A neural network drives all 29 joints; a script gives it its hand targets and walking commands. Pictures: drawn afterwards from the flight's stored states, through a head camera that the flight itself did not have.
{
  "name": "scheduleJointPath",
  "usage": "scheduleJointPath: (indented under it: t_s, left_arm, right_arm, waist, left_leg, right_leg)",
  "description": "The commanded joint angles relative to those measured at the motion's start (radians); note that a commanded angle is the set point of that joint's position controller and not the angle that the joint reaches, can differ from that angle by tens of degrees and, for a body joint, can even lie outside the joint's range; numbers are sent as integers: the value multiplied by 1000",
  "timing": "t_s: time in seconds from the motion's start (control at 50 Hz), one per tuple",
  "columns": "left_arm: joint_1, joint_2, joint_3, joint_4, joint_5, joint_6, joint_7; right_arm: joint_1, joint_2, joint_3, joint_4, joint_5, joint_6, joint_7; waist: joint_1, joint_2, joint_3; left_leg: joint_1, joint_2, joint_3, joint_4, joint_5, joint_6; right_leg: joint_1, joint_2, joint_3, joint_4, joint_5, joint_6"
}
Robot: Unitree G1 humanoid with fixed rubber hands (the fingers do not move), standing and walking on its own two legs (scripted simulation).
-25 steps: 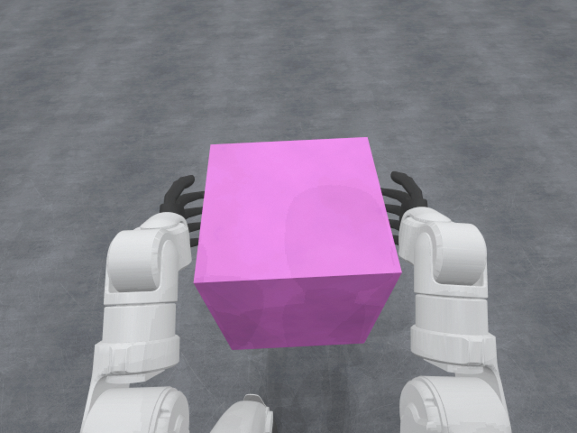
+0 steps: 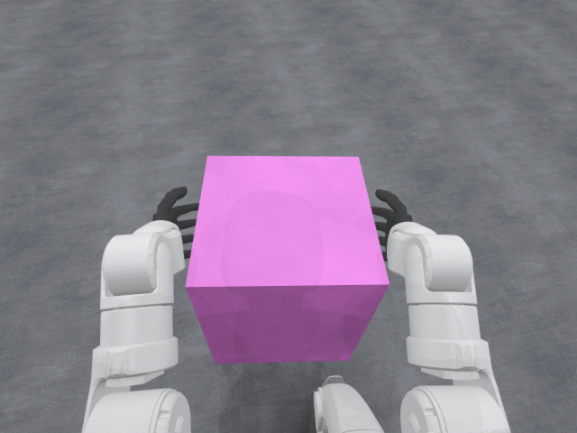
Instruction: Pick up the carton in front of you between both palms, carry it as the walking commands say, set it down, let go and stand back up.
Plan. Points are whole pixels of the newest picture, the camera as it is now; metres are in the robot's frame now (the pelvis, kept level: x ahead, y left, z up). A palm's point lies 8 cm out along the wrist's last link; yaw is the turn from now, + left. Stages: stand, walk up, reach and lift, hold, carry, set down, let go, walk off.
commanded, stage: carry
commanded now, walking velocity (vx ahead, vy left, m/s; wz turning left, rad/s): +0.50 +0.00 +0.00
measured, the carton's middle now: (283, 265) +0.36 -0.02 +0.00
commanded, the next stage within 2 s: none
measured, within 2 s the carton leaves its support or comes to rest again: neither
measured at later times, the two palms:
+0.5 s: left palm (157, 85) +0.64 +0.16 +0.13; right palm (335, 81) +0.65 -0.14 +0.12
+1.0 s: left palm (168, 15) +0.91 +0.17 +0.11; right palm (308, 14) +0.91 -0.13 +0.11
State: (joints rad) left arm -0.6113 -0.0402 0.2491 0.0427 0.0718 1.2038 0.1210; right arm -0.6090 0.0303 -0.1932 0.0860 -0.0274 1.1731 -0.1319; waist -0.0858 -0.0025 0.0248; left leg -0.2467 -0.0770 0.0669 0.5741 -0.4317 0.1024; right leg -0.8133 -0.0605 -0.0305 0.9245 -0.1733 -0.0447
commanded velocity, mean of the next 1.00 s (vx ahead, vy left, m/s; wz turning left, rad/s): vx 0.50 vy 0.00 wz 0.00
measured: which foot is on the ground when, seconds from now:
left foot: down 0.00-0.12, up 0.14-0.56, down 0.58-1.00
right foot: up 0.00-0.08, down 0.10-0.62, up 0.64-1.00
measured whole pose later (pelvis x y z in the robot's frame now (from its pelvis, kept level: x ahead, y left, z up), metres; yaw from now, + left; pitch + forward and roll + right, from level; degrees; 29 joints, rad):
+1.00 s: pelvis +0.66 +0.02 +0.02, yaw -1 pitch +4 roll +0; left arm -0.11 -0.13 0.10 -0.35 0.12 1.20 0.08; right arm -0.12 0.13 -0.08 -0.32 -0.11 1.20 -0.09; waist -0.01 0.00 -0.16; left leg 0.01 0.01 0.19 0.23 -0.31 0.02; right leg -0.60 -0.11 -0.14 0.58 -0.06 0.01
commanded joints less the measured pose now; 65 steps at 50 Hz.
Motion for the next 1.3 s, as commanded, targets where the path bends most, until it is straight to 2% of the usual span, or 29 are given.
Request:
scheduleJointPath:
  t_s: [0.0, 0.04, 0.06, 0.08, 0.1, 0.12, 0.14, 0.2, 0.3, 0.36, 0.48, 0.54, 0.56, 0.58, 0.6, 0.62, 0.66, 0.68, 0.72, 0.8, 1.0, 1.06, 1.08, 1.1, 1.12, 1.14, 1.18, 1.22, 1.28]
  left_arm:
    - [-640, -1054, -705, -94, -346, -66, -177]
    - [-630, -1030, -730, -134, -350, -74, -178]
    - [-620, -1020, -739, -151, -351, -78, -179]
    - [-602, -1004, -740, -165, -353, -79, -182]
    - [-586, -986, -737, -156, -357, -76, -185]
    - [-533, -931, -731, -114, -346, -77, -187]
    - [-506, -965, -743, -116, -362, -73, -195]
    - [-592, -1049, -786, -228, -427, -63, -225]
    - [-504, -1074, -817, -307, -463, -38, -268]
    - [-353, -1050, -812, -299, -437, -20, -295]
    - [-129, -984, -817, -298, -365, -8, -311]
    - [-59, -986, -818, -314, -350, 3, -307]
    - [-35, -981, -813, -317, -345, 7, -308]
    - [-26, -976, -815, -324, -344, 13, -309]
    - [-66, -978, -833, -360, -350, 22, -307]
    - [-83, -991, -837, -351, -351, 19, -307]
    - [-80, -1044, -844, -348, -361, 0, -309]
    - [-69, -1068, -847, -342, -364, -10, -308]
    - [-33, -1086, -857, -342, -360, -24, -301]
    - [27, -1075, -868, -353, -345, -37, -286]
    - [17, -936, -862, -441, -365, 17, -276]
    - [25, -908, -836, -411, -359, 33, -278]
    - [31, -906, -828, -397, -353, 35, -280]
    - [27, -895, -809, -361, -335, 29, -282]
    - [48, -933, -808, -345, -345, 26, -281]
    - [29, -958, -813, -368, -358, 24, -283]
    - [-5, -1033, -839, -391, -373, 7, -291]
    - [-36, -1068, -853, -421, -386, -8, -300]
    - [-20, -1053, -861, -449, -403, -13, -307]
  right_arm:
    - [-777, 1142, 719, -204, 468, -42, 249]
    - [-732, 1115, 736, -223, 460, -51, 247]
    - [-721, 1095, 744, -238, 460, -53, 246]
    - [-713, 1075, 753, -241, 454, -53, 245]
    - [-700, 1070, 758, -233, 445, -49, 250]
    - [-623, 1045, 729, -193, 426, -35, 249]
    - [-608, 1026, 717, -190, 411, -30, 244]
    - [-587, 1047, 696, -217, 363, -30, 232]
    - [-392, 1047, 694, -265, 264, -29, 205]
    - [-274, 1035, 711, -299, 214, -21, 200]
    - [-141, 1045, 784, -352, 251, 15, 250]
    - [-65, 1029, 781, -353, 284, 30, 278]
    - [-42, 1024, 774, -351, 290, 35, 285]
    - [-12, 1015, 767, -344, 285, 40, 290]
    - [-24, 1021, 762, -313, 281, 30, 297]
    - [-32, 1048, 767, -333, 305, 29, 303]
    - [-69, 1091, 790, -374, 331, 19, 313]
    - [-86, 1102, 799, -394, 341, 13, 316]
    - [-79, 1106, 812, -415, 355, 4, 320]
    - [-12, 1069, 813, -419, 353, -3, 326]
    - [32, 935, 779, -472, 311, 41, 295]
    - [3, 905, 780, -473, 311, 61, 289]
    - [-9, 892, 781, -474, 312, 67, 290]
    - [-56, 908, 801, -496, 325, 79, 290]
    - [-59, 921, 804, -481, 329, 80, 295]
    - [-67, 965, 804, -461, 334, 71, 299]
    - [-66, 1016, 807, -463, 336, 50, 304]
    - [-63, 1042, 819, -477, 325, 30, 299]
    - [-35, 1063, 826, -493, 313, 14, 282]
  waist:
    - [1, 106, -484]
    - [20, 147, -532]
    - [72, 151, -585]
    - [135, 120, -625]
    - [135, -58, -708]
    - [139, -289, -821]
    - [147, -203, -802]
    - [137, -43, -594]
    - [121, -101, -543]
    - [120, -139, -479]
    - [112, -176, -333]
    - [87, -136, -359]
    - [75, -97, -403]
    - [65, 75, -446]
    - [63, 336, -479]
    - [69, 240, -434]
    - [69, 66, -397]
    - [75, 31, -386]
    - [80, 83, -386]
    - [75, 113, -341]
    - [62, 146, -206]
    - [91, 127, -300]
    - [111, 63, -381]
    - [119, -219, -486]
    - [123, -323, -464]
    - [111, -235, -455]
    - [104, -52, -433]
    - [96, -74, -415]
    - [98, -123, -381]
  left_leg:
    - [392, 203, -156, -57, 986, 56]
    - [369, 200, -99, 37, 1154, 5]
    - [330, 193, -42, 155, 1161, -26]
    - [178, 182, -25, 311, 991, -47]
    - [-68, 133, -31, 481, 312, -76]
    - [-392, -15, -74, 785, -131, -126]
    - [-466, 47, -132, 837, -97, -100]
    - [-506, 113, -92, 602, 27, -96]
    - [-414, 105, -11, 302, 77, -121]
    - [-415, 105, 34, 143, 212, -126]
    - [-280, 91, 120, -107, 435, -114]
    - [36, 49, 187, -187, 400, -88]
    - [224, 96, 134, -155, 314, -77]
    - [347, 313, -202, -211, 188, -25]
    - [531, 492, -606, -333, 146, 129]
    - [495, 506, -606, -343, 208, 146]
    - [335, 443, -412, -340, 267, 94]
    - [266, 422, -337, -367, 235, 64]
    - [199, 381, -215, -415, 151, 33]
    - [219, 357, -113, -466, 182, 46]
    - [334, 316, 35, -358, 583, 4]
    - [252, 268, 136, -60, 829, -53]
    - [99, 243, 145, 139, 663, -88]
    - [-194, 135, 132, 475, 405, -137]
    - [-404, 49, 49, 641, -28, -135]
    - [-464, 118, -43, 750, -38, -104]
    - [-451, 196, -78, 687, 56, -80]
    - [-379, 211, -54, 548, 144, -90]
    - [-379, 206, -2, 379, 206, -111]
  right_leg:
    - [132, 93, -116, -288, 138, -15]
    - [392, 147, -155, -432, 212, -35]
    - [586, 142, -169, -513, 291, -44]
    - [821, 59, -109, -507, 307, -52]
    - [1106, -205, 184, -335, 705, -104]
    - [1363, -373, 596, -421, 598, -304]
    - [1351, -349, 586, -461, 437, -286]
    - [1137, -254, 369, -537, 479, -163]
    - [1056, -212, 203, -604, 545, -115]
    - [1038, -178, 109, -623, 600, -94]
    - [955, -144, -26, -646, 622, -54]
    - [828, -115, -115, -441, 619, -3]
    - [700, -89, -140, -303, 463, 20]
    - [533, -41, -150, -58, 177, 45]
    - [214, 90, -94, 174, -228, 70]
    - [124, 41, 7, 305, -306, 41]
    - [142, -38, 38, 288, -229, 17]
    - [170, -68, 47, 212, -177, 20]
    - [224, -64, 6, 104, -111, 35]
    - [176, -65, -55, -124, -15, 75]
    - [224, -18, -158, -411, 136, 34]
    - [578, 76, -259, -487, 51, 12]
    - [809, -10, -147, -488, -4, 2]
    - [1042, -293, 351, -583, -169, -136]
    - [1097, -364, 573, -695, 6, -196]
    - [1082, -357, 461, -658, 122, -190]
    - [945, -313, 288, -644, 192, -130]
    - [838, -269, 161, -701, 86, -73]
    - [803, -242, 70, -775, 1, -84]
